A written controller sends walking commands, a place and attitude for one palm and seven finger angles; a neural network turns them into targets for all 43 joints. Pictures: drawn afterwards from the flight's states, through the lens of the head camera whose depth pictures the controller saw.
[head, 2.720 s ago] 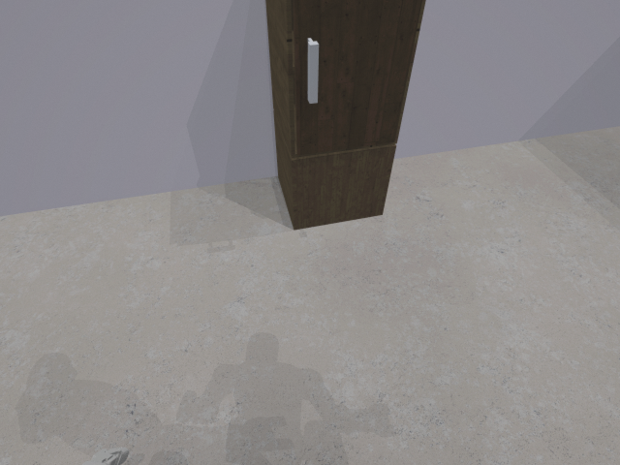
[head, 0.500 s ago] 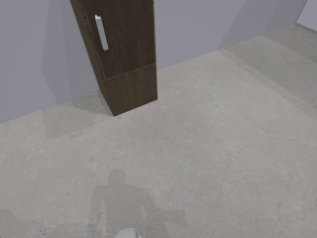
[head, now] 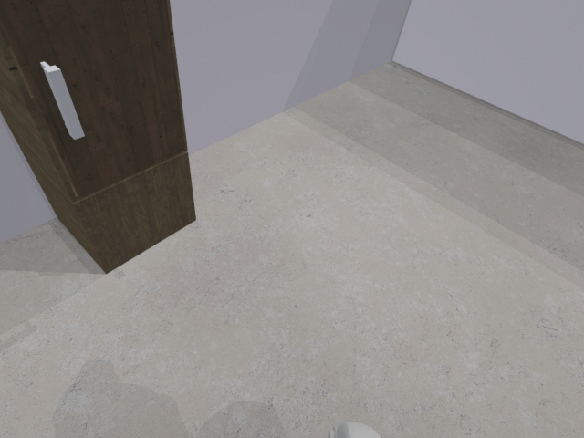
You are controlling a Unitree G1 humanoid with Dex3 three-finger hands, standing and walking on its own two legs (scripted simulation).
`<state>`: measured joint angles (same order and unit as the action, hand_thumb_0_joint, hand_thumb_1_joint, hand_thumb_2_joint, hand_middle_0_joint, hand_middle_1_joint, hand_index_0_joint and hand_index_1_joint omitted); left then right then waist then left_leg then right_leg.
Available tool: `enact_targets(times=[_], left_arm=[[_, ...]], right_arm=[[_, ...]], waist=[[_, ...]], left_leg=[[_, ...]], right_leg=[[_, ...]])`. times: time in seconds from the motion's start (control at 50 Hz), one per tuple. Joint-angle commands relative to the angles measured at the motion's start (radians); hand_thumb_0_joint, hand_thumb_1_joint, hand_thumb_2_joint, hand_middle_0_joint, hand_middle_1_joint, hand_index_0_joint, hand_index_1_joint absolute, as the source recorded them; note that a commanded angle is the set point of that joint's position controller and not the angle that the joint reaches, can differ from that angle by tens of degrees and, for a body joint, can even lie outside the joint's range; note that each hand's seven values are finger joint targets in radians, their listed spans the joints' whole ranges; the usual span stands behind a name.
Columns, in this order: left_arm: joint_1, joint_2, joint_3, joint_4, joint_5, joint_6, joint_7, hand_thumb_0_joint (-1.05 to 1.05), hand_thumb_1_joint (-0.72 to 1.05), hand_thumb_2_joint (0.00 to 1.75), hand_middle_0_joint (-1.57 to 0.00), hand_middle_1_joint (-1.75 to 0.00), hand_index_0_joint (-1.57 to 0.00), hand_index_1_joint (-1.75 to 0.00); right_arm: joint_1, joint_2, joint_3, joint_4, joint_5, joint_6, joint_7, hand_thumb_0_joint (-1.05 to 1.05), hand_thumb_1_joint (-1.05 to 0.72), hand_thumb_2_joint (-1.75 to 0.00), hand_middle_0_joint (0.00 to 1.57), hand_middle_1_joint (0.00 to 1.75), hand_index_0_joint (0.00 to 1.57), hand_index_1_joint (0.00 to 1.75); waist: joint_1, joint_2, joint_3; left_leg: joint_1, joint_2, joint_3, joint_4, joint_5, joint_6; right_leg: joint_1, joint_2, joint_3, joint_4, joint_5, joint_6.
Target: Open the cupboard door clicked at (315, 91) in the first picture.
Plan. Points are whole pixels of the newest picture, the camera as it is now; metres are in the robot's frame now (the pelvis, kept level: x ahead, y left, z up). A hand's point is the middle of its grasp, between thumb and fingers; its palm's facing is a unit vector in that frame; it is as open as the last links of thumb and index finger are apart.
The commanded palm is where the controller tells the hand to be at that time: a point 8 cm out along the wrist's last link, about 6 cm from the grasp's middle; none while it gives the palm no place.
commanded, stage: walk to a spot facing it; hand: left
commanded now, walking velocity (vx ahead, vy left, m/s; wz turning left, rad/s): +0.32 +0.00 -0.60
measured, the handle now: (61, 101) +0.81 +0.64 -0.03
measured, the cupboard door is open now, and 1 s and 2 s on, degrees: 0 0 0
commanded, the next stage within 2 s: none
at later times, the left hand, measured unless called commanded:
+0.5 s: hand (225, 332) +0.34 +0.14 -0.19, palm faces -0.24 -0.95 -0.17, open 7.2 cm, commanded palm none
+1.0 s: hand (237, 238) +0.57 +0.16 -0.18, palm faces -0.46 -0.87 -0.18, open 7.4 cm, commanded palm none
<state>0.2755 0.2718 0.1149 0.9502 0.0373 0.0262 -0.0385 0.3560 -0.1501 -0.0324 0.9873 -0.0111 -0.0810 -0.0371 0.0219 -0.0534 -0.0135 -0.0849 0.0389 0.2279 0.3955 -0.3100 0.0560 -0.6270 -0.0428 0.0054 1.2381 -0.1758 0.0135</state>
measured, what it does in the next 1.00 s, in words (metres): walks ahead, turning right: right foot, then left foot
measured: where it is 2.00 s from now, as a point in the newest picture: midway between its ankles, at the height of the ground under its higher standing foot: (283, 376)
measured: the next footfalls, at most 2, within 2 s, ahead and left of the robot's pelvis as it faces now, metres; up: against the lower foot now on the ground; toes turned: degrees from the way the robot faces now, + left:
right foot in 0.36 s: +0.25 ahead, -0.09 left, +0.00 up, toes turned -20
left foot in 0.76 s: +0.51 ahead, +0.09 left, +0.00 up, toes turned -15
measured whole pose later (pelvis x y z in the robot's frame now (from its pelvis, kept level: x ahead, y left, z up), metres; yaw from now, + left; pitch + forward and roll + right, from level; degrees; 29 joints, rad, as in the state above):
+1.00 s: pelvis +0.42 +0.01 -0.01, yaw -33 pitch -1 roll -1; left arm 0.25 0.23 0.10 0.96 0.02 0.04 -0.03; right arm 0.22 -0.16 -0.04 0.95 -0.02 -0.06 -0.03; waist 0.03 -0.03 0.06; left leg -0.19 0.15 0.28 0.51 -0.29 0.00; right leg -0.57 -0.08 -0.07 1.19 -0.34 0.04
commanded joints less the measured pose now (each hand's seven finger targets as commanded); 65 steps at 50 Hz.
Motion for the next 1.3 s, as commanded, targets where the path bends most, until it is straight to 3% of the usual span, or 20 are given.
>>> enact_targets(times=[0.0, 0.16, 0.28, 0.3, 0.34, 0.36, 0.38, 0.4, 0.48, 0.6, 0.7, 0.72, 0.76, 0.84, 1.0, 1.12, 1.16, 1.2, 1.22, 1.28], left_arm=[[-0.013, -0.045, -0.015, -0.052, 0.002, 0.003, -0.006, 0.00, 0.90, 0.90, -0.20, -0.30, -0.20, -0.30], [-0.261, -0.074, -0.048, -0.106, -0.006, -0.010, -0.015, 0.00, 0.90, 0.90, -0.20, -0.30, -0.20, -0.30], [-0.028, -0.003, -0.029, -0.041, -0.002, -0.041, 0.005, 0.00, 0.90, 0.90, -0.20, -0.30, -0.20, -0.30], [0.093, 0.043, -0.013, -0.004, 0.000, -0.053, 0.009, 0.00, 0.90, 0.90, -0.20, -0.30, -0.20, -0.30], [0.230, 0.190, 0.012, 0.026, -0.030, -0.063, 0.029, 0.00, 0.90, 0.90, -0.20, -0.30, -0.20, -0.30], [0.181, 0.180, 0.015, 0.008, -0.040, -0.052, 0.043, 0.00, 0.90, 0.90, -0.20, -0.30, -0.20, -0.30], [0.106, 0.135, 0.002, -0.003, -0.039, -0.056, 0.047, 0.00, 0.90, 0.90, -0.20, -0.30, -0.20, -0.30], [0.043, 0.104, -0.008, -0.011, -0.036, -0.064, 0.046, 0.00, 0.90, 0.90, -0.20, -0.30, -0.20, -0.30], [-0.018, 0.038, -0.021, -0.016, -0.009, -0.095, 0.052, 0.00, 0.90, 0.90, -0.20, -0.30, -0.20, -0.30], [0.015, 0.072, -0.019, -0.005, -0.012, -0.096, 0.035, 0.00, 0.90, 0.90, -0.20, -0.30, -0.20, -0.30], [0.048, 0.104, -0.004, -0.022, -0.018, -0.080, 0.036, 0.00, 0.90, 0.90, -0.20, -0.30, -0.20, -0.30], [0.032, 0.090, -0.004, -0.031, -0.023, -0.079, 0.036, 0.00, 0.90, 0.90, -0.20, -0.30, -0.20, -0.30], [0.048, 0.002, -0.028, -0.066, -0.033, -0.084, 0.023, 0.00, 0.90, 0.90, -0.20, -0.30, -0.20, -0.30], [-0.030, 0.011, -0.011, -0.058, -0.013, -0.053, 0.009, 0.00, 0.90, 0.90, -0.20, -0.30, -0.20, -0.30], [-0.055, -0.058, -0.016, -0.084, -0.012, 0.013, -0.001, 0.00, 0.90, 0.90, -0.20, -0.30, -0.20, -0.30], [-0.118, -0.036, -0.018, -0.121, -0.009, -0.004, 0.006, 0.00, 0.90, 0.90, -0.20, -0.30, -0.20, -0.30], [0.024, 0.022, -0.005, -0.092, -0.006, -0.023, 0.014, 0.00, 0.90, 0.90, -0.20, -0.30, -0.20, -0.30], [0.171, 0.233, 0.037, -0.053, -0.015, -0.047, 0.036, 0.00, 0.90, 0.90, -0.20, -0.30, -0.20, -0.30], [0.167, 0.240, 0.035, -0.053, -0.032, -0.037, 0.051, 0.00, 0.90, 0.90, -0.20, -0.30, -0.20, -0.30], [-0.076, 0.126, 0.006, -0.121, -0.030, -0.018, 0.066, 0.00, 0.90, 0.90, -0.20, -0.30, -0.20, -0.30]], right_arm=[[0.105, -0.105, -0.010, -0.001, 0.000, -0.029, -0.008, 0.00, -0.90, -0.90, 0.20, 0.30, 0.20, 0.30], [0.256, -0.104, -0.003, 0.081, -0.015, -0.018, -0.014, 0.00, -0.90, -0.90, 0.20, 0.30, 0.20, 0.30], [0.199, -0.188, -0.028, 0.066, -0.003, -0.001, -0.004, 0.00, -0.90, -0.90, 0.20, 0.30, 0.20, 0.30], [0.154, -0.186, -0.026, 0.044, 0.004, 0.001, 0.004, 0.00, -0.90, -0.90, 0.20, 0.30, 0.20, 0.30], [0.100, -0.085, -0.019, -0.032, 0.022, -0.006, 0.009, 0.00, -0.90, -0.90, 0.20, 0.30, 0.20, 0.30], [0.020, -0.125, -0.033, -0.055, 0.013, -0.002, 0.005, 0.00, -0.90, -0.90, 0.20, 0.30, 0.20, 0.30], [0.006, -0.099, -0.035, -0.063, 0.004, 0.002, 0.016, 0.00, -0.90, -0.90, 0.20, 0.30, 0.20, 0.30], [0.048, -0.079, -0.030, -0.049, -0.001, 0.018, 0.018, 0.00, -0.90, -0.90, 0.20, 0.30, 0.20, 0.30], [0.064, -0.051, -0.034, -0.034, -0.015, 0.052, 0.022, 0.00, -0.90, -0.90, 0.20, 0.30, 0.20, 0.30], [-0.117, -0.057, -0.027, -0.107, -0.015, 0.035, 0.050, 0.00, -0.90, -0.90, 0.20, 0.30, 0.20, 0.30], [-0.157, -0.130, -0.039, -0.131, -0.016, 0.007, 0.040, 0.00, -0.90, -0.90, 0.20, 0.30, 0.20, 0.30], [-0.043, -0.185, -0.053, -0.097, -0.019, 0.000, 0.027, 0.00, -0.90, -0.90, 0.20, 0.30, 0.20, 0.30], [0.167, -0.360, -0.086, -0.055, -0.028, 0.006, 0.020, 0.00, -0.90, -0.90, 0.20, 0.30, 0.20, 0.30], [-0.048, -0.181, -0.030, -0.083, -0.020, 0.006, 0.016, 0.00, -0.90, -0.90, 0.20, 0.30, 0.20, 0.30], [-0.081, -0.168, -0.048, -0.065, -0.014, 0.022, 0.008, 0.00, -0.90, -0.90, 0.20, 0.30, 0.20, 0.30], [-0.066, -0.218, -0.075, -0.061, -0.018, 0.051, 0.017, 0.00, -0.90, -0.90, 0.20, 0.30, 0.20, 0.30], [-0.075, -0.230, -0.079, -0.076, -0.013, 0.059, 0.023, 0.00, -0.90, -0.90, 0.20, 0.30, 0.20, 0.30], [-0.063, -0.127, -0.048, -0.139, -0.001, 0.067, 0.031, 0.00, -0.90, -0.90, 0.20, 0.30, 0.20, 0.30], [-0.084, -0.156, -0.049, -0.150, 0.009, 0.081, 0.012, 0.00, -0.90, -0.90, 0.20, 0.30, 0.20, 0.30], [-0.124, -0.162, -0.047, -0.125, -0.005, 0.098, 0.014, 0.00, -0.90, -0.90, 0.20, 0.30, 0.20, 0.30]], waist=[[0.002, 0.170, 0.123], [-0.070, 0.145, 0.178], [0.055, 0.252, -0.017], [0.116, 0.244, -0.068], [0.125, -0.028, -0.245], [0.116, 0.084, -0.136], [0.070, 0.108, 0.025], [0.007, 0.043, 0.031], [-0.076, 0.062, 0.114], [-0.027, -0.123, 0.100], [-0.018, -0.069, -0.002], [-0.076, 0.002, -0.072], [-0.139, 0.375, -0.237], [-0.054, 0.197, 0.046], [-0.018, 0.234, 0.066], [-0.040, 0.231, 0.043], [0.043, 0.148, -0.043], [0.088, -0.288, -0.203], [0.085, -0.198, -0.239], [0.007, -0.090, -0.099]], left_leg=[[0.033, 0.244, -0.112, -0.166, 0.514, -0.117], [0.211, 0.267, -0.017, -0.133, 0.814, -0.042], [0.181, 0.271, 0.099, 0.324, 1.301, -0.044], [-0.004, 0.280, 0.095, 0.530, 1.090, -0.055], [-0.582, 0.034, -0.026, 1.170, -0.284, -0.114], [-0.620, 0.077, -0.182, 1.176, -0.195, -0.077], [-0.626, 0.121, -0.205, 1.092, -0.074, -0.078], [-0.574, 0.152, -0.216, 1.036, -0.029, -0.094], [-0.437, 0.160, -0.198, 0.807, -0.022, -0.116], [-0.387, 0.099, -0.133, 0.401, 0.138, -0.131], [-0.184, 0.031, -0.094, 0.117, 0.117, -0.116], [0.058, 0.073, -0.135, 0.050, 0.162, -0.096], [0.372, 0.538, -0.606, -0.026, 0.312, 0.073], [-0.026, 0.409, -0.288, -0.083, 0.461, 0.026], [-0.077, 0.331, 0.022, -0.084, 0.503, 0.017], [-0.002, 0.361, 0.059, 0.072, 0.564, 0.003], [-0.045, 0.332, 0.097, 0.343, 0.614, -0.051], [-0.525, 0.068, 0.012, 0.910, -0.340, -0.157], [-0.508, 0.100, -0.170, 0.958, -0.357, -0.139], [-0.490, 0.146, -0.201, 0.899, -0.135, -0.146]], right_leg=[[-0.177, -0.014, -0.001, 0.049, 0.076, 0.006], [-0.172, 0.007, -0.156, -0.309, 0.020, -0.036], [0.320, 0.136, -0.250, -0.611, -0.091, -0.132], [0.576, 0.091, -0.200, -0.687, -0.018, -0.162], [0.995, -0.373, 0.589, -0.821, 0.318, -0.400], [0.861, -0.380, 0.534, -0.899, 0.207, -0.404], [0.683, -0.316, 0.382, -0.931, 0.205, -0.248], [0.549, -0.289, 0.352, -0.960, 0.137, -0.208], [0.247, -0.187, 0.174, -1.001, 0.142, -0.238], [0.294, -0.081, 0.117, -0.941, 0.121, -0.182], [0.419, -0.088, 0.192, -0.760, 0.234, -0.151], [0.315, -0.052, 0.161, -0.593, 0.255, -0.113], [-0.031, 0.081, 0.002, -0.019, -0.431, -0.026], [-0.028, -0.050, 0.005, 0.099, -0.242, 0.008], [0.051, -0.064, -0.093, -0.230, -0.076, 0.040], [0.194, -0.010, -0.147, -0.522, -0.088, 0.007], [0.423, 0.024, -0.156, -0.691, 0.029, -0.020], [0.783, -0.378, 0.434, -0.766, 0.855, -0.221], [0.750, -0.400, 0.382, -0.793, 0.811, -0.272], [0.521, -0.251, 0.252, -0.863, 0.364, -0.191]])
